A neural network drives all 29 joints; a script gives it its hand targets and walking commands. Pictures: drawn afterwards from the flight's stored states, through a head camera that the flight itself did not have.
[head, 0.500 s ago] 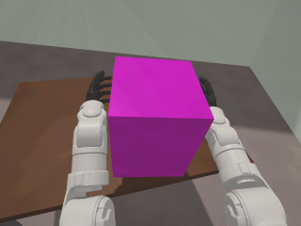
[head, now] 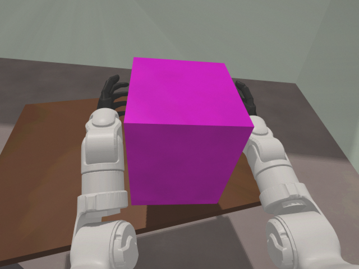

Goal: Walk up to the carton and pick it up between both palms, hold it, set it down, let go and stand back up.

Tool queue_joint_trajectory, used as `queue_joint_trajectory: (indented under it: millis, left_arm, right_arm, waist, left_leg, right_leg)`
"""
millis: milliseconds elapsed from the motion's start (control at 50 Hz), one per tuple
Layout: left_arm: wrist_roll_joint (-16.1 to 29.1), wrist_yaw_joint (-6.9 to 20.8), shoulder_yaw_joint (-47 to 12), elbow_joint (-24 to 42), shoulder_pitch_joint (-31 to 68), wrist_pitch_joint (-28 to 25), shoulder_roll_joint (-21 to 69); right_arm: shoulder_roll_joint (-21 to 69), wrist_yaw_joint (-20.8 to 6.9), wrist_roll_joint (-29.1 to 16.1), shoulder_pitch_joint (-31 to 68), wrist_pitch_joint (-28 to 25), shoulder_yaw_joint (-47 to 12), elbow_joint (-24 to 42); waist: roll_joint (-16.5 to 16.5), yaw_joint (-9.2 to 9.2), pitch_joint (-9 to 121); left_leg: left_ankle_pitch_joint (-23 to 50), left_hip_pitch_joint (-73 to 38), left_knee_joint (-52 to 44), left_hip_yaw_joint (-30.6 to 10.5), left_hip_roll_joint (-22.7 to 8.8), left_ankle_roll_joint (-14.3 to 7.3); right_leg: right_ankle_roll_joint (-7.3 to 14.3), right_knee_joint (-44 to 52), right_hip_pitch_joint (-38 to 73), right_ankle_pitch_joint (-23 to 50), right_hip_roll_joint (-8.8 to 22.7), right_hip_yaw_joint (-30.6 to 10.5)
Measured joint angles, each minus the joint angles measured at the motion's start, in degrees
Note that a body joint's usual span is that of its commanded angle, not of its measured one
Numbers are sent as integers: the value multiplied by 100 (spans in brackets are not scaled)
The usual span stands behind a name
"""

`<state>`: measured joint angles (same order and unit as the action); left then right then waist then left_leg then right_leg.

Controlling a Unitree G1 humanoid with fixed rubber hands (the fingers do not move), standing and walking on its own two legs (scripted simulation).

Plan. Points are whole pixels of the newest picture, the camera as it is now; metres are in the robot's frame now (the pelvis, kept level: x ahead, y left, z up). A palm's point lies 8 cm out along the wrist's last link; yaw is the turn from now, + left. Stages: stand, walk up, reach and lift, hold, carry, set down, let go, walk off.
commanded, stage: reach and lift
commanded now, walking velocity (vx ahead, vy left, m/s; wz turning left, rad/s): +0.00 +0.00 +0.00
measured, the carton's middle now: (177, 134) +0.38 +0.00 +0.17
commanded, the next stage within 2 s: hold in 0.72 s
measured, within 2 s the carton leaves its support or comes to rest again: neither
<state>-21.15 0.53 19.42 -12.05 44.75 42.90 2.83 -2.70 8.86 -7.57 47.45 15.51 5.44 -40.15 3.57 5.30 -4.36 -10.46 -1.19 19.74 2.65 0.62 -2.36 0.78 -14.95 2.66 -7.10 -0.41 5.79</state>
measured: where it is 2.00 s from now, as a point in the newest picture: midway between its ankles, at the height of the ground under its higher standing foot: outside the picture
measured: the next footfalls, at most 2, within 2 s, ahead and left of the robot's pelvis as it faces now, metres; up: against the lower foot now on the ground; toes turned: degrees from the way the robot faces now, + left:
none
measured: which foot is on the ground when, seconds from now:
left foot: down 0.00-1.00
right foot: down 0.00-1.00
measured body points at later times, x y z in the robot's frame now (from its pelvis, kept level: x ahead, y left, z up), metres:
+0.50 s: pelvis +0.00 -0.01 +0.00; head -0.05 +0.02 +0.45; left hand +0.40 +0.14 +0.24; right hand +0.40 -0.15 +0.23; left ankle +0.02 +0.09 -0.75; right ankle +0.03 -0.11 -0.75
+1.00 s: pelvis +0.00 +0.00 +0.00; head -0.06 +0.03 +0.44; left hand +0.39 +0.15 +0.26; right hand +0.39 -0.14 +0.25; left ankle +0.02 +0.09 -0.75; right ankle +0.03 -0.11 -0.75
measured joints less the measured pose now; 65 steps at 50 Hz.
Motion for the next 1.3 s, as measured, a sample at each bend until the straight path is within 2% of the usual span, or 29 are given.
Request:
queue_joint_trajectory:
  millis: [600,760,1300]
  left_arm:
    - [86,182,134,-125,221,266,-201]
    - [111,163,61,170,100,396,-179]
    - [94,194,195,384,310,890,-187]
  right_arm:
    - [-90,260,-357,290,414,-233,14]
    - [-180,319,-573,239,529,-405,244]
    - [-251,360,-683,536,1105,-393,415]
  waist:
    - [-15,40,209]
    - [-61,52,238]
    - [-108,24,444]
  left_leg:
    - [-38,51,30,-39,-34,38]
    - [-95,32,103,-20,-39,26]
    - [-20,53,18,6,-32,32]
  right_leg:
    - [32,9,-25,-31,-37,33]
    - [15,2,17,-43,-40,11]
    - [28,-23,-63,-20,-33,-17]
